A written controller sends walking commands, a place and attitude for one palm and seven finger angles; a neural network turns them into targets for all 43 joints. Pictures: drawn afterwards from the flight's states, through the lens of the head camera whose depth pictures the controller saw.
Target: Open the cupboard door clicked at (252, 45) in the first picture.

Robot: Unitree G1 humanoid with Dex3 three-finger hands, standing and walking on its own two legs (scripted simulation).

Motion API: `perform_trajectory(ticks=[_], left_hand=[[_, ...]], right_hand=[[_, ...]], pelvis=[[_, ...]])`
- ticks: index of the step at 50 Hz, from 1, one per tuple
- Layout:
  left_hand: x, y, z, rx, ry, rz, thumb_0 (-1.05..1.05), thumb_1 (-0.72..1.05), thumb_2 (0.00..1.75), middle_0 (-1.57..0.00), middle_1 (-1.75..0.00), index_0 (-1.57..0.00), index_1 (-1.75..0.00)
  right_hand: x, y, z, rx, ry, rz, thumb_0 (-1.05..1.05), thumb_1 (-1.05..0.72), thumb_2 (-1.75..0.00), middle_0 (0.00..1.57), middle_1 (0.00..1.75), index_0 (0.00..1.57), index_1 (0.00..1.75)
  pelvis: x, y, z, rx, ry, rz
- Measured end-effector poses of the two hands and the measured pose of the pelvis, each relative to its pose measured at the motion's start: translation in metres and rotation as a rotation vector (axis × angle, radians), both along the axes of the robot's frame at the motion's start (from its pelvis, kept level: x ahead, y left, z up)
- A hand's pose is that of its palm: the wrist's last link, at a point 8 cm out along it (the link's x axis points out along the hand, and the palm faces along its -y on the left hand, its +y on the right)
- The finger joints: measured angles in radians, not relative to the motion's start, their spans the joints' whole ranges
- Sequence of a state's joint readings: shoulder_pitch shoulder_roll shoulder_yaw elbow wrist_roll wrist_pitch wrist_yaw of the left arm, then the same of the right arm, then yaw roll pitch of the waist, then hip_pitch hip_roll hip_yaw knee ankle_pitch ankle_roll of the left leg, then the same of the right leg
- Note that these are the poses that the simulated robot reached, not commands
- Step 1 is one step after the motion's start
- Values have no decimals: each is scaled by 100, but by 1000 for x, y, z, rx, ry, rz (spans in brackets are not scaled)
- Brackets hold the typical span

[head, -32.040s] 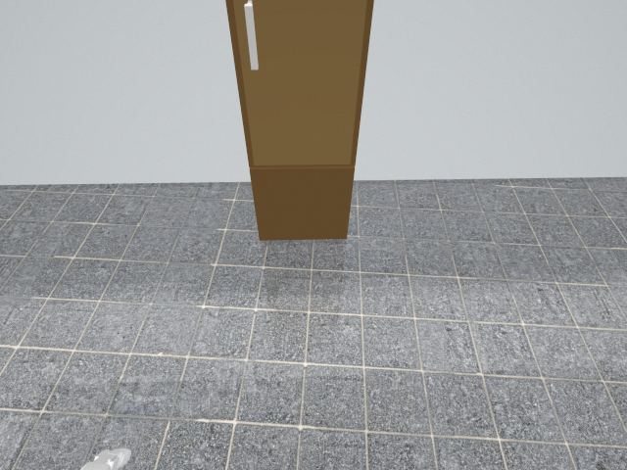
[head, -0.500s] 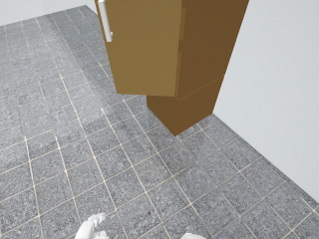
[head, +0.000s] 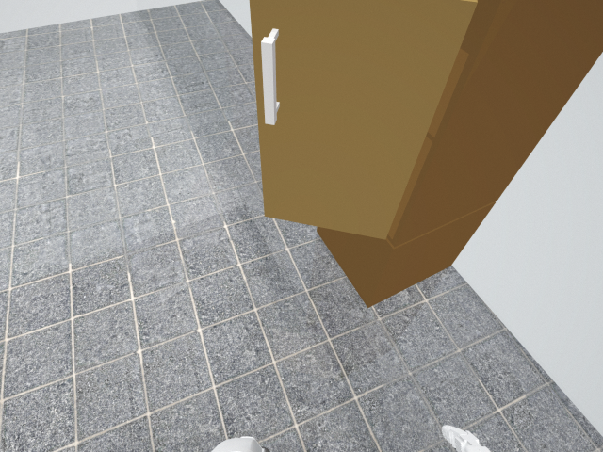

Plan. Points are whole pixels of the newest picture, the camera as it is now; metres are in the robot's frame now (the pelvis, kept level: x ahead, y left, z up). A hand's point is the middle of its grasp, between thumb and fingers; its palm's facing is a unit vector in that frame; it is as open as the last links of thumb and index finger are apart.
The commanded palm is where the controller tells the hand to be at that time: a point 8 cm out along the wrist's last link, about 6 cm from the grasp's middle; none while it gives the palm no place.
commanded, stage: take the last steps up to it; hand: left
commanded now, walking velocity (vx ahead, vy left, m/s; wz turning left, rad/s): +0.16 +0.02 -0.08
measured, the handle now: (272, 79) +0.68 +0.14 +0.11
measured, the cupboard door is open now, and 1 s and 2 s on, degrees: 50 50 50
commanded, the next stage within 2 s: come to a stop and stand still in 0.04 s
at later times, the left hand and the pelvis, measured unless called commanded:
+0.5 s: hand (203, 399) +0.20 +0.18 -0.16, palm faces -0.06 -0.96 -0.26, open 7.3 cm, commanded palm none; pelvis +0.10 -0.01 +0.01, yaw -3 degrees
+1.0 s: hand out of the picture +0.10 +0.26 -0.15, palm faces -0.05 -0.95 -0.30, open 7.4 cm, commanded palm none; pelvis +0.06 +0.06 +0.00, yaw -5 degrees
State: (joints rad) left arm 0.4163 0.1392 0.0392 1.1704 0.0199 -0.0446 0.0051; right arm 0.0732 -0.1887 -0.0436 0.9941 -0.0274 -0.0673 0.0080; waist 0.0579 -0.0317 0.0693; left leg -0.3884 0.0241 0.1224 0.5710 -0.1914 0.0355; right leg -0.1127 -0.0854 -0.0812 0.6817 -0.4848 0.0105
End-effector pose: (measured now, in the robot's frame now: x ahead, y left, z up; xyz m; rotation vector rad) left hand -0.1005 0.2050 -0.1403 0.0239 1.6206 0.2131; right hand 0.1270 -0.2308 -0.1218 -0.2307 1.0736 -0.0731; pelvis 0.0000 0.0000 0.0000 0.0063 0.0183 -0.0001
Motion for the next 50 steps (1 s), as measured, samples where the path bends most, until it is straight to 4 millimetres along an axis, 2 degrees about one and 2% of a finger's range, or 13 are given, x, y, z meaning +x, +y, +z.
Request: perform_trajectory(ticks=[3,6,9,13,17,21,25,31,38,42,46,50], left_hand=[[39,12,-2,-3,-21,-31,1,92,90,-20,-30,-20,-29],[96,23,0,4,-106,-70,1,92,90,-20,-30,-20,-29],[158,31,6,18,-212,-117,1,92,90,-20,-30,-19,-29],[222,45,13,79,-302,-166,2,95,90,-20,-30,-20,-29],[267,43,16,112,-360,-207,2,94,90,-19,-30,-19,-29],[292,31,16,131,-376,-256,1,93,90,-19,-30,-19,-29],[296,19,18,122,-377,-258,1,92,90,-19,-30,-20,-29],[284,15,16,82,-376,-224,0,92,90,-20,-30,-20,-30],[254,47,-1,74,-366,-194,0,92,90,-20,-30,-20,-30],[233,71,7,101,-331,-213,1,92,90,-20,-30,-20,-30],[216,91,15,143,-320,-226,1,91,90,-20,-30,-20,-30],[196,98,24,156,-290,-234,1,91,90,-20,-30,-20,-29]], right_hand=[[13,16,4,5,-10,-15,0,-91,-90,19,30,20,30],[4,29,4,19,35,-53,0,-91,-90,19,30,20,30],[-4,20,7,-5,57,-135,-2,-95,-90,20,30,20,30],[-26,11,2,-16,171,-165,-2,-95,-90,20,30,20,30],[-46,6,-11,4,291,-205,-1,-93,-90,20,30,20,30],[-55,-1,-26,40,357,-263,0,-92,-90,20,30,20,30],[-52,-4,-25,49,387,-275,0,-91,-90,19,30,20,30],[-32,0,-13,37,337,-241,1,-91,-90,19,30,20,30],[-12,19,-7,-10,176,-204,1,-91,-90,19,30,20,30],[-3,38,-8,12,68,-195,1,-90,-90,19,30,20,30],[1,56,-16,65,19,-173,1,-91,-90,19,30,20,30],[-3,63,-20,83,23,-169,0,-93,-90,20,30,20,30]], pelvis=[[19,9,3,0,-11,-23],[37,15,10,0,-16,-35],[53,19,15,3,-16,-48],[73,16,16,8,-19,-49],[91,6,10,14,-26,-52],[102,-6,2,13,-19,-63],[100,-8,6,13,-17,-52],[91,0,13,13,-4,-48],[78,28,2,-10,-21,-37],[76,45,2,-2,-48,-77],[70,53,-1,20,-49,-91],[62,60,3,12,-44,-93]])
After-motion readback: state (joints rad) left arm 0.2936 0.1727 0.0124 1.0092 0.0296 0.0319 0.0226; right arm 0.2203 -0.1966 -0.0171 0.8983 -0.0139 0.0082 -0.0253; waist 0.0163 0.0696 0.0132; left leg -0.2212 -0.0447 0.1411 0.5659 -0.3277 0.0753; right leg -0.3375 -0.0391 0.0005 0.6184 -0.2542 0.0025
